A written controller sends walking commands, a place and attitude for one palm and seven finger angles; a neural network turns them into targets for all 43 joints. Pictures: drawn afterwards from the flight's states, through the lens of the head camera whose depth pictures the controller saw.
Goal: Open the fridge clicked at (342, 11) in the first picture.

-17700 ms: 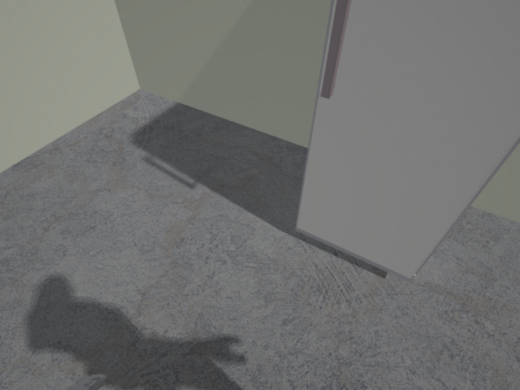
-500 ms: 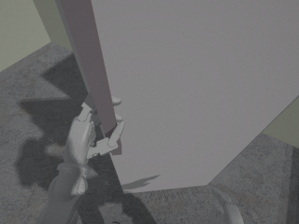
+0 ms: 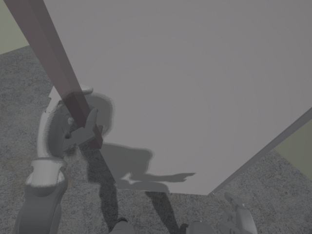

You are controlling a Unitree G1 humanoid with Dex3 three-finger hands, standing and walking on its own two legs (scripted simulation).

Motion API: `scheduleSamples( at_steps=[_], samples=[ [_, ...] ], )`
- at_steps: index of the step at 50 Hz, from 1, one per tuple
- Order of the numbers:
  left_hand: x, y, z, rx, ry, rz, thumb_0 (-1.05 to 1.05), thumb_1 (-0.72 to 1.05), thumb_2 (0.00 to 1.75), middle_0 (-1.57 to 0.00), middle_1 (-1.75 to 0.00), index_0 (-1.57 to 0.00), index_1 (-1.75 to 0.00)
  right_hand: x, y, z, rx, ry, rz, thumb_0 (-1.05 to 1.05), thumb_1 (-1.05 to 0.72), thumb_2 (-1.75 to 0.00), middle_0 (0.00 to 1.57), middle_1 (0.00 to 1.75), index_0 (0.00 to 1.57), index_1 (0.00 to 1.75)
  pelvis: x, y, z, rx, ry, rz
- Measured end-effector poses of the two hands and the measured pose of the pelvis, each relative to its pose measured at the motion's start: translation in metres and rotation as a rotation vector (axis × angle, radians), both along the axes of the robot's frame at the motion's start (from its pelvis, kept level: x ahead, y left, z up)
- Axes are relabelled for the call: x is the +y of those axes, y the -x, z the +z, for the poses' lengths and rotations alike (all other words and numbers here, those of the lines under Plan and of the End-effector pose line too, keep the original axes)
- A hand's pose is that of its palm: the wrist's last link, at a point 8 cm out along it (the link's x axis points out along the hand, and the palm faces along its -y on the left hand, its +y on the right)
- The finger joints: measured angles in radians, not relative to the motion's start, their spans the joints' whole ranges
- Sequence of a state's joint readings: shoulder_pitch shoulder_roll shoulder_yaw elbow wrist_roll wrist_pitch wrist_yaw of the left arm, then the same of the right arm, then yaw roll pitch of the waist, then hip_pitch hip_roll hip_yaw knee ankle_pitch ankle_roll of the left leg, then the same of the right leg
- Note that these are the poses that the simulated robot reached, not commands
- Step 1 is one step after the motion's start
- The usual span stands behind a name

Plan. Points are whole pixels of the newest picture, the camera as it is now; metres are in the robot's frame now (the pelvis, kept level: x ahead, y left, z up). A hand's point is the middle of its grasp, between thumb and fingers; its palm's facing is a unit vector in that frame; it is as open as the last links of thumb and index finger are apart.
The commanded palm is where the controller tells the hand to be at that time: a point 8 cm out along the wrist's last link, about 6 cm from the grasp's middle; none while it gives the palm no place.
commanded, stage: walk backward, drawing the door open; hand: left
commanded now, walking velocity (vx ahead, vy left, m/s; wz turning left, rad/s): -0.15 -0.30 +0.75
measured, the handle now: (68, 69) +0.33 +0.18 +0.25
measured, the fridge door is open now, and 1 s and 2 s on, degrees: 49 78 72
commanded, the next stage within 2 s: stop walking and hold the door back in 0.54 s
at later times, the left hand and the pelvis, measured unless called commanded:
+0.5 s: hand (97, 202) +0.16 +0.11 +0.15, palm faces +0.61 -0.75 -0.27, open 6.7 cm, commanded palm +0.10 +0.14 +0.14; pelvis -0.02 -0.19 +0.00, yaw +22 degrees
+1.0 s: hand out of the picture +0.09 +0.08 +0.15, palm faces +0.78 -0.59 -0.20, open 6.0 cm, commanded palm +0.05 +0.11 +0.14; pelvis -0.07 -0.30 -0.01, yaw +35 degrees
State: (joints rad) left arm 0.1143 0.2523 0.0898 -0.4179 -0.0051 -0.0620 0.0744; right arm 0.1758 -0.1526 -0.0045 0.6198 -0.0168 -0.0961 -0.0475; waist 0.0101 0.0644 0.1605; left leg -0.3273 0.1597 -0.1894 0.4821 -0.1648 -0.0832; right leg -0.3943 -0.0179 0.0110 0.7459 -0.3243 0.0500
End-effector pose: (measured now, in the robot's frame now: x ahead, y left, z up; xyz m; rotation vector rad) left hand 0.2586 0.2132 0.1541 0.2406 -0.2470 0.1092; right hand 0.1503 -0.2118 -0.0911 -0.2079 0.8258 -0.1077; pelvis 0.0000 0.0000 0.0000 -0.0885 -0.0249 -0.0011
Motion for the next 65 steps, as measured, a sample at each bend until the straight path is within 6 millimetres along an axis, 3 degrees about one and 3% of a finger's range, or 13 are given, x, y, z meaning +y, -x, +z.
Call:
scheduleSamples(
  at_steps=[3,5,10,16,23,27,30,37,43,48,55,61,65],
  samples=[
    [-0.009,0.019,-0.002,-0.031,-0.040,0.124,-0.07,0.61,0.83,-0.45,-1.40,-0.18,-1.30,-0.026,-0.010,-0.017,-0.015,-0.032,0.037,0.01,-0.90,-0.89,0.21,0.30,0.20,0.30,-0.039,0.000,-0.016,0.023,-0.050,0.048],
    [-0.015,0.032,-0.002,-0.032,-0.042,0.195,-0.07,0.62,0.83,-0.45,-1.40,-0.18,-1.30,-0.045,-0.017,-0.024,-0.014,-0.020,0.051,0.01,-0.90,-0.89,0.21,0.30,0.20,0.30,-0.053,0.004,-0.019,0.012,-0.046,0.076],
    [-0.025,0.063,0.003,0.016,-0.041,0.277,-0.06,0.62,0.81,-0.45,-1.40,-0.22,-1.33,-0.079,-0.032,-0.012,-0.018,0.031,0.079,0.01,-0.90,-0.89,0.21,0.30,0.20,0.30,-0.078,0.006,-0.008,0.004,-0.098,0.166],
    [-0.035,0.095,-0.003,-0.067,-0.047,0.320,-0.08,0.60,0.80,-0.46,-1.40,-0.23,-1.34,-0.096,-0.056,-0.006,-0.108,0.093,0.175,0.01,-0.91,-0.89,0.20,0.30,0.20,0.30,-0.108,0.015,-0.026,0.005,-0.084,0.261],
    [-0.061,0.137,0.001,-0.002,-0.042,0.484,-0.07,0.62,0.80,-0.45,-1.40,-0.23,-1.34,-0.103,-0.058,0.010,-0.061,0.021,0.362,0.01,-0.90,-0.89,0.20,0.30,0.20,0.30,-0.170,0.020,-0.001,-0.023,-0.032,0.366],
    [-0.079,0.163,0.003,0.033,-0.055,0.606,-0.08,0.61,0.79,-0.46,-1.40,-0.25,-1.33,-0.117,-0.067,0.005,-0.066,-0.036,0.429,0.01,-0.90,-0.89,0.21,0.30,0.20,0.30,-0.205,0.012,-0.002,-0.012,-0.015,0.411],
    [-0.093,0.183,0.003,0.022,-0.103,0.718,-0.12,0.57,0.78,-0.46,-1.40,-0.26,-1.32,-0.133,-0.082,-0.008,-0.083,-0.067,0.476,0.01,-0.90,-0.89,0.21,0.30,0.20,0.30,-0.235,0.002,-0.018,0.016,-0.064,0.440],
    [-0.121,0.219,0.005,0.034,-0.098,0.818,-0.12,0.55,0.78,-0.46,-1.40,-0.32,-1.35,-0.178,-0.104,-0.002,-0.060,0.045,0.521,0.01,-0.90,-0.89,0.21,0.30,0.20,0.30,-0.263,0.005,-0.007,0.004,-0.107,0.541],
    [-0.122,0.225,0.003,-0.039,-0.066,0.808,-0.11,0.52,0.78,-0.46,-1.41,-0.40,-1.38,-0.190,-0.113,0.018,-0.126,0.127,0.583,0.01,-0.91,-0.89,0.20,0.30,0.20,0.30,-0.280,0.025,-0.008,0.014,-0.111,0.616],
    [-0.120,0.223,0.001,-0.082,-0.013,0.773,-0.08,0.55,0.77,-0.47,-1.44,-0.43,-1.40,-0.184,-0.095,0.031,-0.202,0.097,0.593,0.01,-0.91,-0.89,0.20,0.30,0.20,0.30,-0.292,0.060,-0.015,-0.013,-0.116,0.611],
    [-0.122,0.220,0.011,0.035,0.015,0.777,-0.05,0.58,0.76,-0.46,-1.43,-0.41,-1.40,-0.184,-0.024,0.011,-0.093,-0.011,0.635,0.01,-0.90,-0.89,0.20,0.30,0.20,0.30,-0.317,0.091,-0.005,-0.029,-0.058,0.645],
    [-0.123,0.219,0.014,0.091,0.030,0.819,-0.07,0.59,0.74,-0.46,-1.41,-0.43,-1.40,-0.217,0.026,-0.029,0.066,-0.012,0.641,0.01,-0.90,-0.89,0.21,0.30,0.21,0.30,-0.340,0.104,-0.014,-0.013,-0.080,0.632],
    [-0.121,0.215,0.015,0.128,0.062,0.822,-0.08,0.60,0.73,-0.45,-1.41,-0.45,-1.40,-0.258,0.049,-0.034,0.133,0.048,0.588,0.01,-0.90,-0.89,0.21,0.30,0.21,0.30,-0.345,0.115,-0.008,-0.017,-0.110,0.626]
  ],
)
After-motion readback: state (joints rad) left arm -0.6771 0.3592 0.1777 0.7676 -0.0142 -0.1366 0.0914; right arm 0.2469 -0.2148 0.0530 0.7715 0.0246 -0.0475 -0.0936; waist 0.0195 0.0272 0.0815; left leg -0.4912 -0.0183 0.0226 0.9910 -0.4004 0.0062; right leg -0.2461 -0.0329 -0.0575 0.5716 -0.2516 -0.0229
